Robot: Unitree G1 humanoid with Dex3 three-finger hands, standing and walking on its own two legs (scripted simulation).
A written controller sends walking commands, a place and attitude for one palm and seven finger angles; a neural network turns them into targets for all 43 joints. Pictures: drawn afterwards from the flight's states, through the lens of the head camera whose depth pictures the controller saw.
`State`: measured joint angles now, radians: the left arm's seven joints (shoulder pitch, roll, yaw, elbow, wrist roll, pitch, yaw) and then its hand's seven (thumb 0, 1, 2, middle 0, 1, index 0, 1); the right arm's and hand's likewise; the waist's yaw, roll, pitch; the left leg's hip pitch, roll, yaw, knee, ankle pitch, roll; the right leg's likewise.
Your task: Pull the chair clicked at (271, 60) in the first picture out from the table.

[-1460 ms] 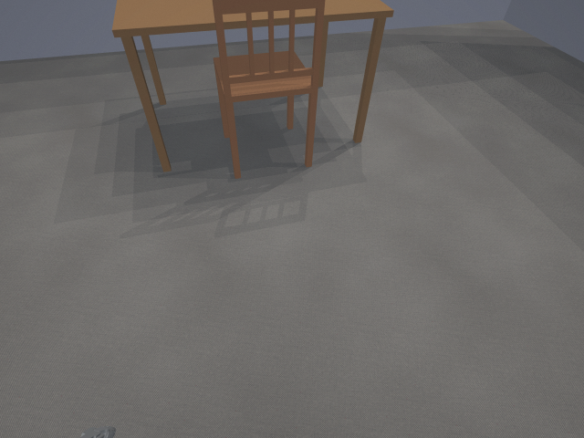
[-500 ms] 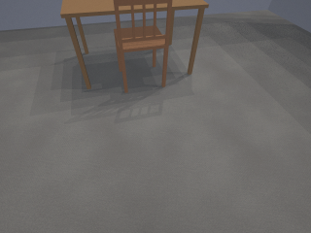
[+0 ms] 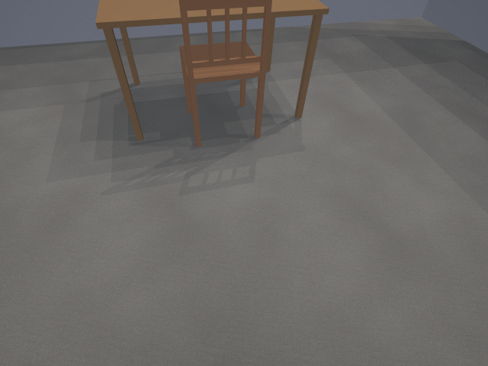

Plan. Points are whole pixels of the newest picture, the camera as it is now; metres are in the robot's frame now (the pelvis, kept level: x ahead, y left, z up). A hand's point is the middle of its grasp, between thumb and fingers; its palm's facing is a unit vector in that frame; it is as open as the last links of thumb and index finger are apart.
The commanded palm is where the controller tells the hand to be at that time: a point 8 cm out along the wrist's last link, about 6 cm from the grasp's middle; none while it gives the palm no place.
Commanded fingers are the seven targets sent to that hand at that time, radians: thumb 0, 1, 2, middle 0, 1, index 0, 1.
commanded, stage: walk to a spot facing it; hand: left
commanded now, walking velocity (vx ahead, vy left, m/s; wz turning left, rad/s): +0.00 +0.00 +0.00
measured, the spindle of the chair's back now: (227, 34) +1.55 +0.18 -0.11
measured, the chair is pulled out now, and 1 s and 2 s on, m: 0.00 0.00 0.00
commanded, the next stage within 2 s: none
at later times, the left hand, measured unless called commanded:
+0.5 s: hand out of the picture +0.09 +0.16 -0.19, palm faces -0.10 -0.97 -0.20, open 7.4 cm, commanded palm none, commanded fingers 0.00 0.90 0.90 -0.20 -0.30 -0.20 -0.30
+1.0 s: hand (173, 298) +0.30 +0.18 -0.21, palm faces -0.24 -0.96 -0.14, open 7.4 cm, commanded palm none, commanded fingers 0.00 0.90 0.90 -0.20 -0.30 -0.20 -0.30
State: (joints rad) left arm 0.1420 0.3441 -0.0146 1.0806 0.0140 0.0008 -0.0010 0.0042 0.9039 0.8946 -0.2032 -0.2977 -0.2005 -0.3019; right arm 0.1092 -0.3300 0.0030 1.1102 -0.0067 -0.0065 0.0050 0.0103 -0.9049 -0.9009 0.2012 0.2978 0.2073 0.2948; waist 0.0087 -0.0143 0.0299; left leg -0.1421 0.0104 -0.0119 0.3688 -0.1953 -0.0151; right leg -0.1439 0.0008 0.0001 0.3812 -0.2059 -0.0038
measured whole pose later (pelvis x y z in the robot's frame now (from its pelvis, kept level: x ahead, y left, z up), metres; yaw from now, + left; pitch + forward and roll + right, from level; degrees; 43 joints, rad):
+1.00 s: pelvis +0.28 +0.00 -0.02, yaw -19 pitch -2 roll -1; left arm 0.37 0.20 0.06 1.10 0.03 -0.02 0.00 0.01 0.91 0.89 -0.20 -0.30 -0.20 -0.30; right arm 0.15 -0.12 -0.03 0.98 -0.02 -0.07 0.00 0.01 -0.91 -0.90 0.20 0.30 0.21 0.29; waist 0.04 -0.06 0.06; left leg -0.36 0.06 0.18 0.63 -0.24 0.07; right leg -0.33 0.00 0.02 1.21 -0.39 -0.05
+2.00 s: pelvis +0.70 -0.16 -0.02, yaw -29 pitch -2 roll -2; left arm 0.36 0.20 0.05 1.11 0.02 -0.02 -0.01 0.00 0.91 0.90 -0.20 -0.30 -0.20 -0.30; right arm 0.15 -0.21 -0.06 0.97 -0.04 -0.07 0.02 0.01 -0.93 -0.90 0.19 0.30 0.20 0.29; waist 0.02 -0.04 0.04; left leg -0.39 0.11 0.18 0.67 -0.24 0.04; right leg -0.18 -0.05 -0.07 0.86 -0.49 0.00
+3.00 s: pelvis +0.96 -0.35 -0.02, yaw -26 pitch +0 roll -1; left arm 0.18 0.22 0.06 0.97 0.02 0.05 0.02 0.00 0.91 0.89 -0.20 -0.30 -0.20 -0.30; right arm 0.17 -0.20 -0.06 0.93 -0.03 0.02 0.01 0.01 -0.92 -0.90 0.20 0.30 0.20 0.29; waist -0.01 -0.04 0.08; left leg -0.39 0.05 0.12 0.67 -0.27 0.06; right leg -0.38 -0.09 -0.16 1.00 -0.55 0.05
